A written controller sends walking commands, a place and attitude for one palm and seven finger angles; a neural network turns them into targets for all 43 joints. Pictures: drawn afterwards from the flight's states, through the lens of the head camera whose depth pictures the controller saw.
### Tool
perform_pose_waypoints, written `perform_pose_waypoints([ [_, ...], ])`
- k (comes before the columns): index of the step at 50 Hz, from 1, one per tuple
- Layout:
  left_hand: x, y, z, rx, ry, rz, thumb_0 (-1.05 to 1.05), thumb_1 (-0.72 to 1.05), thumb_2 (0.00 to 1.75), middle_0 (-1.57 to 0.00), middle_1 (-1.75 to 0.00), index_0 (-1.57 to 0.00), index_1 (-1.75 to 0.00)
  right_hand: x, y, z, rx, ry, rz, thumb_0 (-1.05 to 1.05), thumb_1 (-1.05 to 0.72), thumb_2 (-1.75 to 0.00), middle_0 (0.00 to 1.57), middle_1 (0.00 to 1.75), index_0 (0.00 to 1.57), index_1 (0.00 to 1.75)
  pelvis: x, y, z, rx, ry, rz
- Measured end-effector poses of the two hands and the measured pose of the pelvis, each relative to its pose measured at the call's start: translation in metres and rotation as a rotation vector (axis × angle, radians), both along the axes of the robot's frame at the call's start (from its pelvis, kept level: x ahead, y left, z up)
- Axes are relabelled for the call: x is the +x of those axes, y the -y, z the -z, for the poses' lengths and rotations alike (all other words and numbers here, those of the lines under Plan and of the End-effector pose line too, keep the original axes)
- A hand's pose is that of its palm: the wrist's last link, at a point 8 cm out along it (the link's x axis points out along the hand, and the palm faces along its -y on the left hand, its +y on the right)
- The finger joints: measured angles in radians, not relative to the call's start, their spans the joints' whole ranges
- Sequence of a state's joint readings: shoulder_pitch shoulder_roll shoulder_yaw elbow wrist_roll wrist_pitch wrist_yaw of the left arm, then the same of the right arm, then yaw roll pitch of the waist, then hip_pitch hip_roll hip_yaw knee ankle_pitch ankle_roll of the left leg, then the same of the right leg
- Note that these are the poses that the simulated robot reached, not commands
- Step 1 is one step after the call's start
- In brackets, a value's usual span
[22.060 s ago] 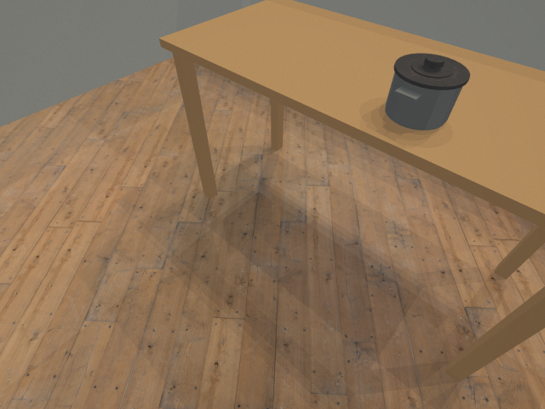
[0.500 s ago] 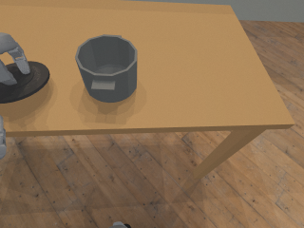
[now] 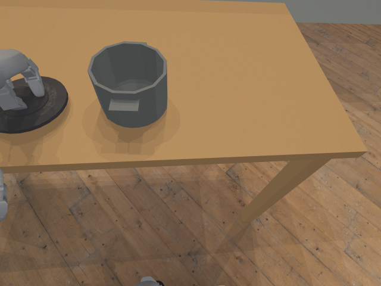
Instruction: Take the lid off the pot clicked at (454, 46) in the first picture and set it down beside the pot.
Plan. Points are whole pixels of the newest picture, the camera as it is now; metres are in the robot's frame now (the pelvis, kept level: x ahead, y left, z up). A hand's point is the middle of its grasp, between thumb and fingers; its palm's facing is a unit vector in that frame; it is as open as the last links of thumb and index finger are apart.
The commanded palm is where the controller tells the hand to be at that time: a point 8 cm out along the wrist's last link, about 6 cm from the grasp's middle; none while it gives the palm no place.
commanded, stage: open the fingers wide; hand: left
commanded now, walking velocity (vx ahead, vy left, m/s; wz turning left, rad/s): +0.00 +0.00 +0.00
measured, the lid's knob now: (21, 94) +0.51 +0.32 +0.08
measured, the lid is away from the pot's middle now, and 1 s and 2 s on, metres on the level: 0.23 0.24 0.24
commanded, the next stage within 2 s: raise the empty hand in 0.98 s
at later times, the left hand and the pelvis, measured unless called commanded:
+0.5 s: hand (3, 104) +0.46 +0.32 +0.11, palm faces -0.42 -0.10 -0.90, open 7.3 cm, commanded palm +0.50 +0.32 +0.18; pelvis -0.01 +0.00 +0.00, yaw +1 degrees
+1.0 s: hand out of the picture +0.47 +0.34 +0.11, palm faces -0.41 -0.13 -0.90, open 10.9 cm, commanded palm +0.50 +0.33 +0.18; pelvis -0.01 +0.01 +0.00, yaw +0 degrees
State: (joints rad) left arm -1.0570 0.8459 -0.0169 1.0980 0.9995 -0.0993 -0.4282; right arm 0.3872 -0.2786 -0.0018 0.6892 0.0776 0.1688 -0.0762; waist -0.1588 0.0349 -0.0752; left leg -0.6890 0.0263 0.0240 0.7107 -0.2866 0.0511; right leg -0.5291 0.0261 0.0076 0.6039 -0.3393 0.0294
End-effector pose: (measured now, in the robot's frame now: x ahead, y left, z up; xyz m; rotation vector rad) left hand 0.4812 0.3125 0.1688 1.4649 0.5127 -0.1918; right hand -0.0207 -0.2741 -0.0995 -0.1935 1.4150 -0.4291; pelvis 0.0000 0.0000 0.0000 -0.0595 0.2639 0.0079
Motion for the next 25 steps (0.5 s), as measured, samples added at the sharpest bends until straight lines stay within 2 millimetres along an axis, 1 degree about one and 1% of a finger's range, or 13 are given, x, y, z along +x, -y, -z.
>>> perform_pose_waypoints([
  [4, -0.01, -0.001, 0.006, 0.002, -0.006, 0.017, 0.07, 0.39, 0.61, -0.62, -0.94, -0.74, -1.02, 0.011, -0.001, 0.003, 0.011, 0.003, -0.015, 0.0, -0.91, -0.89, 0.2, 0.3, 0.2, 0.3, -0.003, 0.002, 0.0, -0.001, 0.008, -0.008],
  [10, -0.021, -0.009, 0.005, 0.008, -0.017, -0.006, 0.06, 0.4, 0.61, -0.6, -0.95, -0.72, -1.03, 0.033, 0.002, 0.003, -0.005, 0.06, -0.049, 0.0, -0.91, -0.89, 0.2, 0.3, 0.2, 0.3, -0.007, 0.004, 0.0, -0.002, 0.02, -0.019],
  [14, -0.025, -0.012, 0.005, 0.016, -0.031, -0.012, 0.04, 0.41, 0.62, -0.58, -0.95, -0.71, -1.02, 0.043, 0.006, 0.0, -0.021, 0.086, -0.067, 0.0, -0.91, -0.89, 0.2, 0.3, 0.2, 0.3, -0.008, 0.003, 0.0, -0.004, 0.026, -0.024],
  [18, -0.026, -0.013, 0.006, 0.007, -0.035, -0.001, 0.02, 0.41, 0.64, -0.56, -0.94, -0.69, -1.02, 0.048, 0.008, -0.002, -0.038, 0.092, -0.078, 0.0, -0.91, -0.89, 0.2, 0.3, 0.2, 0.3, -0.008, 0.002, 0.0, -0.005, 0.028, -0.027],
  [22, -0.025, -0.012, 0.007, 0.004, -0.027, 0.017, 0.01, 0.38, 0.64, -0.52, -0.93, -0.65, -1.01, 0.047, 0.009, -0.003, -0.047, 0.084, -0.079, 0.0, -0.91, -0.89, 0.2, 0.3, 0.2, 0.3, -0.008, 0.0, 0.0, -0.006, 0.026, -0.027],
  [25, -0.021, -0.011, 0.001, 0.004, 0.01, 0.03, 0.01, 0.35, 0.63, -0.5, -0.94, -0.62, -1.0, 0.043, 0.007, -0.003, -0.047, 0.073, -0.077, 0.0, -0.91, -0.89, 0.2, 0.3, 0.2, 0.3, -0.007, -0.002, 0.0, -0.006, 0.024, -0.026],
])
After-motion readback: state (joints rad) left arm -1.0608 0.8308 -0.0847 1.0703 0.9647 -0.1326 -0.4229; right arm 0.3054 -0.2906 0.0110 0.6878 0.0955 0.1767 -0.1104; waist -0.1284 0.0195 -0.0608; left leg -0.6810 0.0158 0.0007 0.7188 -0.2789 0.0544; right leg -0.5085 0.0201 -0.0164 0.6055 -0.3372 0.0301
